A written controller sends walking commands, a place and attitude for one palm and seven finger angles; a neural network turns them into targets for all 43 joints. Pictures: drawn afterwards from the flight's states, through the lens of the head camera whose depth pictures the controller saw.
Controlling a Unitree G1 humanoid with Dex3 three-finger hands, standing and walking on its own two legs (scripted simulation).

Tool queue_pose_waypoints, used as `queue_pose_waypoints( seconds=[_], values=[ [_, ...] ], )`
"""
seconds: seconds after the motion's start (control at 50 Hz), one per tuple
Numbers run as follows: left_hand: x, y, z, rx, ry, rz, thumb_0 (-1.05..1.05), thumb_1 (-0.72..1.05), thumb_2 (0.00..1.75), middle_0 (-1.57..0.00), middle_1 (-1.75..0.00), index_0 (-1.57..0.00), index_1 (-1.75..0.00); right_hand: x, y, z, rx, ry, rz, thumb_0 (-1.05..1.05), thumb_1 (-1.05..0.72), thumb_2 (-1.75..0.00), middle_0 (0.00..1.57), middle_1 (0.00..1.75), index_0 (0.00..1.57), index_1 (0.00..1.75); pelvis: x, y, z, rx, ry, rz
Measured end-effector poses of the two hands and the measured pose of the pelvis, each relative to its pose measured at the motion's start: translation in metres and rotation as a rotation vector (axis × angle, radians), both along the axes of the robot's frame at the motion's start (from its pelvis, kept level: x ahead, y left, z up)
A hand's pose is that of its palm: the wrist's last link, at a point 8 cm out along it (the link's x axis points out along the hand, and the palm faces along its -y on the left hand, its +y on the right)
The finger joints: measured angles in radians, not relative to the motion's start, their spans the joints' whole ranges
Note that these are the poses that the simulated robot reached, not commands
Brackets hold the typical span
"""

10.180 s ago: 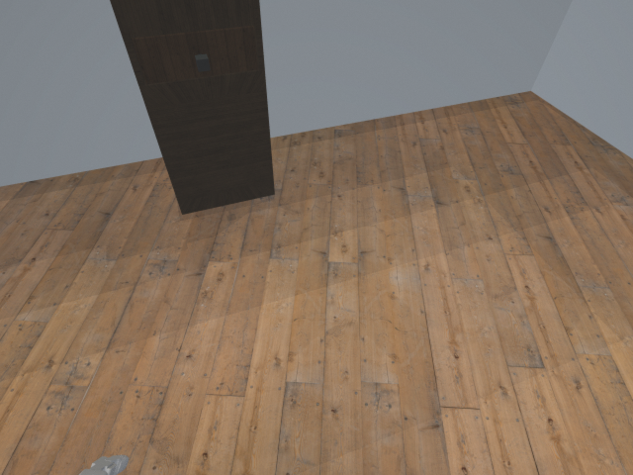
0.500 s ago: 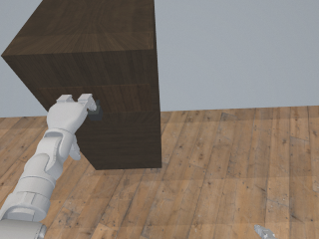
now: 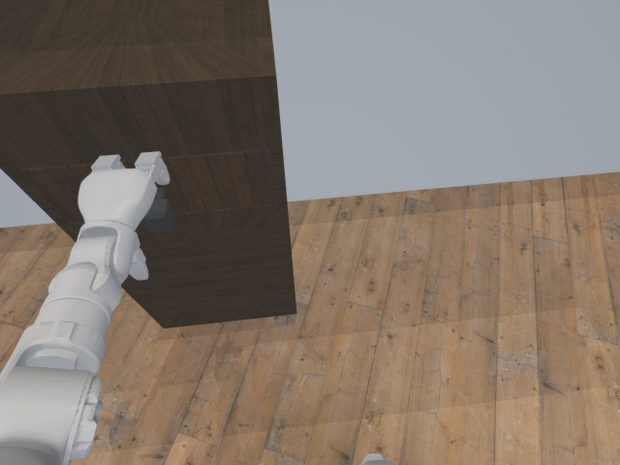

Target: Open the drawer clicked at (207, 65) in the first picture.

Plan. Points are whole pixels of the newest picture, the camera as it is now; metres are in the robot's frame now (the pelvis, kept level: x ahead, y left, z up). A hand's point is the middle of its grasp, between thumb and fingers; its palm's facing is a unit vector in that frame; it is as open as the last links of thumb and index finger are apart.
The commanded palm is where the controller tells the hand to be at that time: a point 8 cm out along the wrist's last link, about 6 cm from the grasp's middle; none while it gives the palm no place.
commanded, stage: move the hooked fingers above the handle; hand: left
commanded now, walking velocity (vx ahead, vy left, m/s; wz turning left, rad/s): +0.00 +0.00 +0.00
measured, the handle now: (159, 206) +0.52 +0.26 -0.06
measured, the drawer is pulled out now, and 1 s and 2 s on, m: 0.00 0.00 0.00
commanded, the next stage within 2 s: none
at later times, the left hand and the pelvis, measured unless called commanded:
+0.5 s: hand (140, 206) +0.48 +0.26 +0.00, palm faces -0.07 -0.02 -1.00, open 13.9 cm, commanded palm +0.46 +0.26 +0.06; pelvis +0.00 +0.00 -0.01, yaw -1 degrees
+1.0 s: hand (144, 216) +0.46 +0.25 +0.00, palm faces -0.11 -0.03 -0.99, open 13.9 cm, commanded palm +0.45 +0.25 +0.07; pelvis +0.00 +0.00 -0.01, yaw +0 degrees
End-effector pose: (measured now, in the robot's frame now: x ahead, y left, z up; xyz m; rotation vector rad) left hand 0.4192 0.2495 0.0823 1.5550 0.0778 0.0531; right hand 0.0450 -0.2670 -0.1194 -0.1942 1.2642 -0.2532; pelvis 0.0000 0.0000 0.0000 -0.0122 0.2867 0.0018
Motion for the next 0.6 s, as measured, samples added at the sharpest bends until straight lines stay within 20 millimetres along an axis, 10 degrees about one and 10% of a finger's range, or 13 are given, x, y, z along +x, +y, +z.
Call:
queue_pose_waypoints(
  seconds=[0.4,0.6],
  values=[
    [0.043,0.005,-0.020,-0.006,0.038,0.024,0.00,-0.49,0.30,-0.32,-1.20,-0.32,-1.20,-0.041,-0.013,-0.005,-0.051,0.131,-0.037,0.00,-0.91,-0.90,0.20,0.30,0.21,0.30,0.000,-0.002,-0.014,-0.015,0.092,-0.003],
    [0.033,0.007,-0.025,-0.012,0.072,0.039,0.00,-0.49,0.30,-0.32,-1.20,-0.32,-1.20,-0.054,-0.004,-0.008,-0.015,0.174,-0.058,0.00,-0.91,-0.90,0.20,0.30,0.21,0.30,0.003,-0.001,-0.011,-0.017,0.090,-0.011]
  ],
)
